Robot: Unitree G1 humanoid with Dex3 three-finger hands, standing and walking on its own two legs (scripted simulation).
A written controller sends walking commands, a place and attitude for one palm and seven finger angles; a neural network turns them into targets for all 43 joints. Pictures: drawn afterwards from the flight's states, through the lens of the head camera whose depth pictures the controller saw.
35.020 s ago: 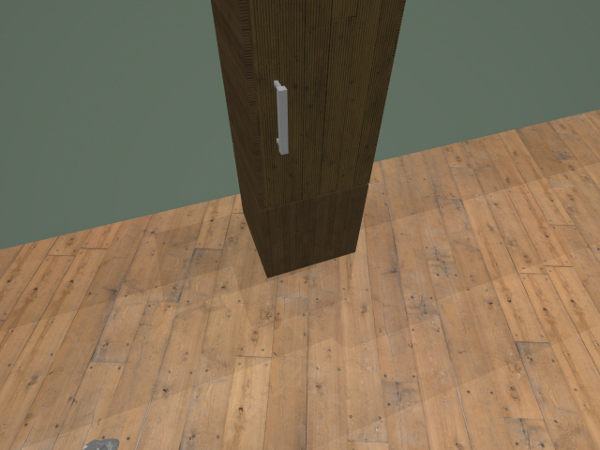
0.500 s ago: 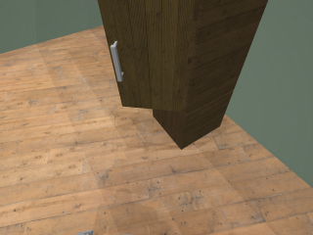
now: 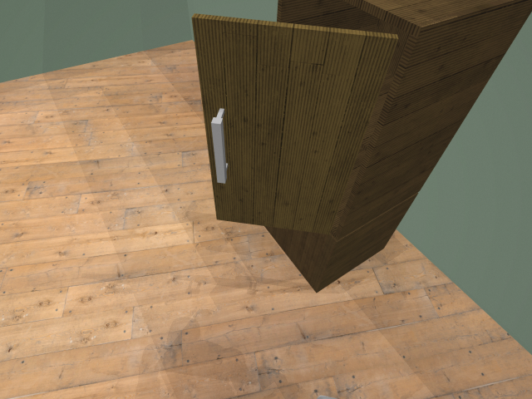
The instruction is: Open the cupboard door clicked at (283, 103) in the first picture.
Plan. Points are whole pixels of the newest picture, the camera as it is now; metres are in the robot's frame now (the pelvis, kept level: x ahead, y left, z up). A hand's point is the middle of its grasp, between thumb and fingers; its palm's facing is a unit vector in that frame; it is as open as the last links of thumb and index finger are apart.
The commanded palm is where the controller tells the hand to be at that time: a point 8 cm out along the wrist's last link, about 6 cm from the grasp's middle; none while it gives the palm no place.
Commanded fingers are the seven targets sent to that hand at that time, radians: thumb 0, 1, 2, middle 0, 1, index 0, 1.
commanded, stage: come to a stop and stand still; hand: left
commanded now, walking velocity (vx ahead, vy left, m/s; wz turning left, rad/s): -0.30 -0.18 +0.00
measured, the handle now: (221, 147) +0.63 +0.15 -0.02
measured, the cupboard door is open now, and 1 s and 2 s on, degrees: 49 49 49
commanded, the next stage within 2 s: look again from close up in 1.18 s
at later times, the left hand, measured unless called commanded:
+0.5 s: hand out of the picture +0.10 +0.20 -0.19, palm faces +0.03 -0.99 -0.16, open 7.3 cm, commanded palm none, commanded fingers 0.00 0.90 0.90 -0.20 -0.30 -0.20 -0.30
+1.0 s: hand out of the picture +0.00 +0.17 -0.18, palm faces +0.02 -0.98 -0.18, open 7.3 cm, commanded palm none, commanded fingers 0.00 0.90 0.90 -0.20 -0.30 -0.20 -0.30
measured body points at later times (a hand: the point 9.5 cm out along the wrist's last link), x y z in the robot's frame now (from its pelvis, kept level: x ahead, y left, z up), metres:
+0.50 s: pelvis +0.03 +0.02 -0.01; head +0.05 +0.05 +0.44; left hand +0.10 +0.25 -0.17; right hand +0.05 -0.22 -0.15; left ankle +0.02 +0.10 -0.74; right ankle +0.03 -0.12 -0.71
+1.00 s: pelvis +0.00 +0.00 +0.00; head +0.01 +0.01 +0.45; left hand +0.00 +0.23 -0.16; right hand +0.01 -0.23 -0.15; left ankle +0.02 +0.10 -0.74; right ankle -0.03 -0.13 -0.74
